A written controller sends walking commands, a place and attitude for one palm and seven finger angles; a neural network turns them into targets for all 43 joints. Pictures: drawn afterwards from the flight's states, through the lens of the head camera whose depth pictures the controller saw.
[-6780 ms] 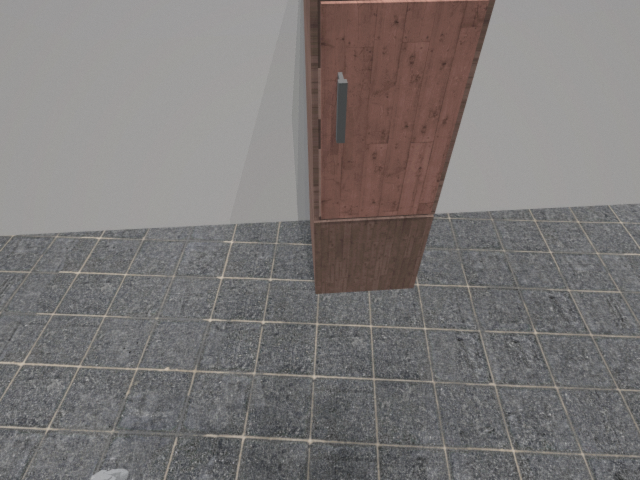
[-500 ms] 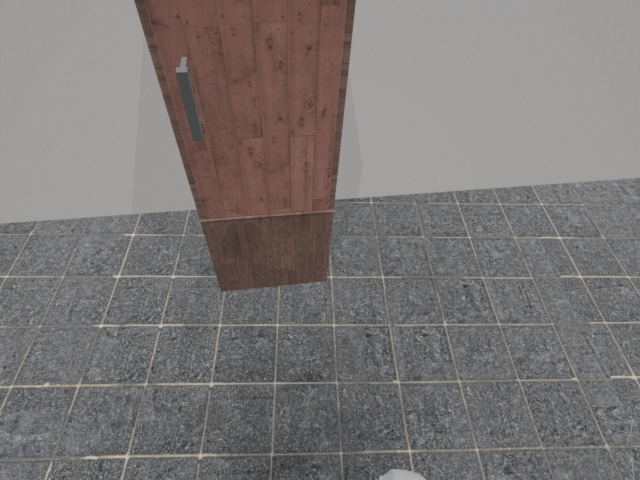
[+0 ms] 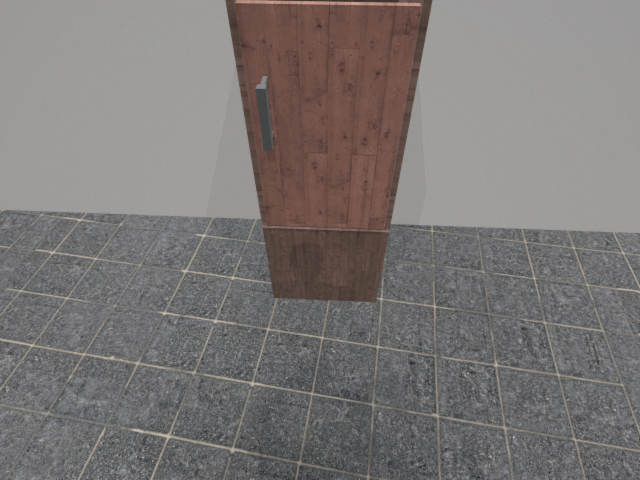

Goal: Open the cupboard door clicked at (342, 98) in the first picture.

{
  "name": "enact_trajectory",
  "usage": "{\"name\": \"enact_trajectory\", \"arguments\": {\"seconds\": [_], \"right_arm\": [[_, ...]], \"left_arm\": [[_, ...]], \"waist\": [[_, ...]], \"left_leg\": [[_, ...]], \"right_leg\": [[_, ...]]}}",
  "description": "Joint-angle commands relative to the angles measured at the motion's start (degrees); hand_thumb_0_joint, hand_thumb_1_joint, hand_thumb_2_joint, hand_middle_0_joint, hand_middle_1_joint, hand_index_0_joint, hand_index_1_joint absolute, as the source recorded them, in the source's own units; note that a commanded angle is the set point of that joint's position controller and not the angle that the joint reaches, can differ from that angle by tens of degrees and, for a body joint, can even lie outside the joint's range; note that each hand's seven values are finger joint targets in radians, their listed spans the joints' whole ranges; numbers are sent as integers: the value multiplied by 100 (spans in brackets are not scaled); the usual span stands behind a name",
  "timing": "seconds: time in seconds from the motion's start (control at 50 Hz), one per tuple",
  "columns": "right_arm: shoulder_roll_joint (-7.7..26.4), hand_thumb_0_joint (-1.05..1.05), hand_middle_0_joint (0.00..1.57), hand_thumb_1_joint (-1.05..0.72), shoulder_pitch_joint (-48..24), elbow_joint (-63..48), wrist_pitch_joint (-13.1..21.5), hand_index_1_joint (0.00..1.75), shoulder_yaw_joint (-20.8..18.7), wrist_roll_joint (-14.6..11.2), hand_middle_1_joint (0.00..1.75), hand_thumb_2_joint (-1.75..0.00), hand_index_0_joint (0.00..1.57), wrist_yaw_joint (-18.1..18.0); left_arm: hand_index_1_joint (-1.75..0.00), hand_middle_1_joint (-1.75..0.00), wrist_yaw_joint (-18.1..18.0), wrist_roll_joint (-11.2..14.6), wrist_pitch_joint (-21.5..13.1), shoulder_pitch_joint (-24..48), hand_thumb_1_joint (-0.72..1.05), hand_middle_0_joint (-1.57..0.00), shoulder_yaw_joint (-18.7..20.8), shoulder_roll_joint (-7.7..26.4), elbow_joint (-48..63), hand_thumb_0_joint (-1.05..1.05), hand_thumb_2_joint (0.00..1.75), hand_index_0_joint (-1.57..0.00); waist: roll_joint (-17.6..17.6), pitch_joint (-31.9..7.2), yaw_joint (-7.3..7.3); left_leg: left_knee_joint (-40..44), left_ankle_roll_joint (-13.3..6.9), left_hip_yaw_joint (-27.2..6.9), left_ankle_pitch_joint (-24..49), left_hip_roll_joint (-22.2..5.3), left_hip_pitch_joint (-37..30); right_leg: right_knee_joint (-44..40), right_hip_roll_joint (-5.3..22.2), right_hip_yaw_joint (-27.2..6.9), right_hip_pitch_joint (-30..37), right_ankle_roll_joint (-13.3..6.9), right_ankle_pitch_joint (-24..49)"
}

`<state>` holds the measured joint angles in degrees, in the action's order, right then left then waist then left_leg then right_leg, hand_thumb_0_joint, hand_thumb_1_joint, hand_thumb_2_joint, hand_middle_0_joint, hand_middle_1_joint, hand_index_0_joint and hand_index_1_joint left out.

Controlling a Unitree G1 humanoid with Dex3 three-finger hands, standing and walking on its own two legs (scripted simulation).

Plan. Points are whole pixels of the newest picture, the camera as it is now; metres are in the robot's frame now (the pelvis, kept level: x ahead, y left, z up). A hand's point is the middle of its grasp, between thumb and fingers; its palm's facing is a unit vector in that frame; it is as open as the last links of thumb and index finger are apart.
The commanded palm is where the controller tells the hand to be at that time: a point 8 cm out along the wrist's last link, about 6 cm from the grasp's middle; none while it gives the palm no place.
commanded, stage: take the last steps up to it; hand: left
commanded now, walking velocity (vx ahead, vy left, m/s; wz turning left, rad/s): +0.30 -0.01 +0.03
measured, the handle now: (266, 114) +0.82 +0.19 +0.03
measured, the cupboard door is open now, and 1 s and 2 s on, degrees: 0 0 0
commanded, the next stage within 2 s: come to a stop and stand still in 0.72 s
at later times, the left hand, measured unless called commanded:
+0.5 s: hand (195, 455) +0.19 +0.21 -0.18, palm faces -0.02 -0.99 -0.15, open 7.4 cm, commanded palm none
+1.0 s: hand (223, 388) +0.30 +0.20 -0.19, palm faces +0.07 -0.98 -0.17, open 7.3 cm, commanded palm none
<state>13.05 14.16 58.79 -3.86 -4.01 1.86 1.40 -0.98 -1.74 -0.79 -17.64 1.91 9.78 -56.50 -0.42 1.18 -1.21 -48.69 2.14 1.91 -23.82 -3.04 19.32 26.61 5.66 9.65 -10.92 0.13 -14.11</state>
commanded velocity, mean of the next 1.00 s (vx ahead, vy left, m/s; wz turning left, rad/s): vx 0.14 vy -0.04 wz -0.01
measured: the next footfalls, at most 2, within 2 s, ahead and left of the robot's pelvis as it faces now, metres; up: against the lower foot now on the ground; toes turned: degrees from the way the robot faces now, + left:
left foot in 0.10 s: +0.03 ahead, +0.14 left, +0.00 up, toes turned +6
right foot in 0.60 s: +0.30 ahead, -0.10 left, +0.00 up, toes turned -9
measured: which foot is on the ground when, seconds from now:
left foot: up 0.00-0.08, down 0.10-0.60, up 0.62-0.92, down 0.94-1.00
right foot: down 0.00-0.10, up 0.12-0.58, down 0.60-1.00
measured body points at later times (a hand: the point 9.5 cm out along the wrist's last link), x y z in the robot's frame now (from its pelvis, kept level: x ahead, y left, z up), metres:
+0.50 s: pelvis +0.12 +0.04 -0.01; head +0.13 +0.04 +0.44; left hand +0.19 +0.26 -0.16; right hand +0.00 -0.15 -0.15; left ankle -0.01 +0.14 -0.74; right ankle +0.22 -0.10 -0.70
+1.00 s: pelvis +0.28 +0.02 -0.01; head +0.28 +0.04 +0.44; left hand +0.29 +0.25 -0.18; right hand +0.36 -0.21 -0.15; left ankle +0.33 +0.13 -0.74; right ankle +0.26 -0.09 -0.74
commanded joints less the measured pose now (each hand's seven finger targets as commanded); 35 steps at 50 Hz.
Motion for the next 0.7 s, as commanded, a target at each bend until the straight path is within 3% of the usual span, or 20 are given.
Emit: {"name": "enact_trajectory", "arguments": {"seconds": [0.0,0.02,0.04,0.06,0.08,0.1,0.14,0.18,0.22,0.28,0.44,0.48,0.52,0.54,0.56,0.58,0.6,0.62,0.64,0.68], "right_arm": [[34,0,20,-90,-188,-472,364,30,38,-55,30,-90,20,-12],[4,0,20,-90,176,-324,412,30,65,-52,30,-90,20,-43],[100,0,20,-90,570,-135,467,30,58,-65,30,-90,20,-88],[439,0,20,-90,1062,23,521,30,-11,-38,30,-90,20,-150],[969,0,20,-90,1430,96,523,30,-109,-1,30,-90,20,-205],[1076,0,20,-90,1485,105,521,30,-137,-8,30,-90,20,-241],[639,0,20,-90,1018,68,568,30,6,-25,30,-90,20,-300],[385,0,20,-90,767,41,680,30,89,-52,30,-90,20,-319],[306,0,20,-90,873,118,765,30,114,-92,30,-90,20,-345],[180,0,20,-90,1254,320,823,30,118,-111,30,-90,20,-381],[105,0,20,-90,1758,670,817,30,82,-13,30,-90,20,-415],[174,0,20,-90,1628,684,802,30,59,-6,30,-90,20,-416],[241,0,20,-90,1538,700,786,30,47,-33,30,-90,20,-411],[266,0,20,-90,1456,687,789,30,43,-77,30,-90,20,-388],[76,0,20,-90,1545,623,810,30,50,-146,30,-90,20,-330],[-239,0,20,-90,1716,459,833,30,96,-210,30,-90,20,-331],[-95,0,20,-90,1419,323,760,30,87,-236,30,-90,20,-336],[-194,0,20,-90,1043,221,734,30,44,-175,30,-90,20,-295],[-171,0,20,-90,762,131,694,30,51,-110,30,-90,20,-265],[-343,0,20,-90,968,188,562,30,83,-36,30,-90,20,-225]], "left_arm": [[-30,-30,-1,-23,-82,-408,90,-20,281,1097,-80,0,90,-20],[-30,-30,2,9,-62,-314,90,-20,271,1053,-117,0,90,-20],[-30,-30,26,57,-31,-212,90,-20,238,938,-127,0,90,-20],[-30,-30,62,87,-10,-84,90,-20,177,636,-55,0,90,-20],[-30,-30,96,87,-7,37,90,-20,91,270,120,0,90,-20],[-30,-30,104,29,-2,501,90,-20,111,450,294,0,90,-20],[-30,-30,171,2,4,606,90,-20,171,489,134,0,90,-20],[-30,-30,237,-2,-16,209,90,-20,156,374,-149,0,90,-20],[-30,-30,242,18,7,48,90,-20,151,334,-255,0,90,-20],[-30,-30,222,23,31,266,90,-20,154,277,-209,0,90,-20],[-30,-30,259,73,-33,1452,90,-20,139,105,169,0,90,-20],[-30,-30,253,84,-62,1334,90,-20,155,129,161,0,90,-20],[-30,-30,223,65,-132,504,90,-20,215,256,-66,0,90,-20],[-30,-30,201,44,-194,-311,90,-20,269,428,-342,0,90,-20],[-30,-30,134,-5,-283,-1131,90,-20,388,861,-565,0,90,-20],[-30,-30,79,50,-292,-1584,90,-20,495,1399,-654,0,90,-20],[-30,-30,45,144,-247,-1286,90,-20,485,1405,-559,0,90,-20],[-30,-30,25,120,-218,-650,90,-20,432,1201,-378,0,90,-20],[-30,-30,-9,111,-213,-211,90,-20,346,875,-270,0,90,-20],[-30,-30,-57,55,-256,334,90,-20,191,438,-149,0,90,-20]], "waist": [[1103,153,-121],[984,87,52],[513,23,242],[-602,56,470],[-1865,266,611],[-1658,588,717],[-1067,1146,475],[-603,957,239],[-638,701,152],[-572,629,187],[-609,954,468],[-766,871,348],[-527,426,-50],[-350,-7,-409],[316,-709,-695],[1357,-1318,-607],[838,-1117,-578],[743,-489,-443],[495,108,-291],[375,290,157]], "left_leg": [[1456,-155,457,-54,143,-250],[2074,-183,570,335,197,-909],[2592,-198,507,547,160,-1739],[3128,-436,-638,-237,-614,-2230],[3964,-907,-2239,-1279,-1799,-2262],[4255,-1194,-2784,-1729,-2118,-1855],[4362,-1161,-2151,-1228,-1811,-1175],[4195,-1001,-1230,173,-1352,-1243],[4092,-992,-790,1213,-1203,-1483],[3923,-1080,-579,2416,-1223,-1934],[3583,-1111,-332,3506,-1340,-2049],[3289,-1060,-226,4043,-1357,-1879],[2305,-918,-31,5078,-1192,-1695],[1387,-740,165,4939,-932,-1327],[-165,-527,379,3632,-544,-219],[-2098,-311,485,-753,310,971],[-2906,-447,-161,-933,125,1088],[-3154,-453,-260,-486,-108,1385],[-3008,-460,-331,-108,-340,1437],[-2271,-361,-260,201,-481,903]], "right_leg": [[-1411,1135,-1303,-69,-669,-1511],[-1184,975,-1112,-449,-533,-1685],[-779,745,-848,-1016,-332,-1847],[298,279,-409,-1781,-58,-1833],[1692,-257,104,-2656,125,-1741],[2505,-113,-386,-2939,37,-1707],[3380,119,-749,-3006,10,-950],[3488,127,-702,-2686,77,-293],[3482,104,-664,-2606,162,15],[3383,109,-613,-2909,229,194],[1659,8,-395,-2586,-10,191],[1248,-156,-279,-1926,-154,57],[739,-483,-58,-645,-291,194],[425,-555,-36,478,-347,616],[288,408,-1137,1977,-710,1036],[-362,1993,-3410,2752,-1426,2052],[-890,2180,-3608,2006,-1691,1268],[-1188,1967,-3382,1131,-1601,109],[-1336,1769,-2919,283,-1449,-320],[-1516,1368,-1897,-721,-1162,-99]]}}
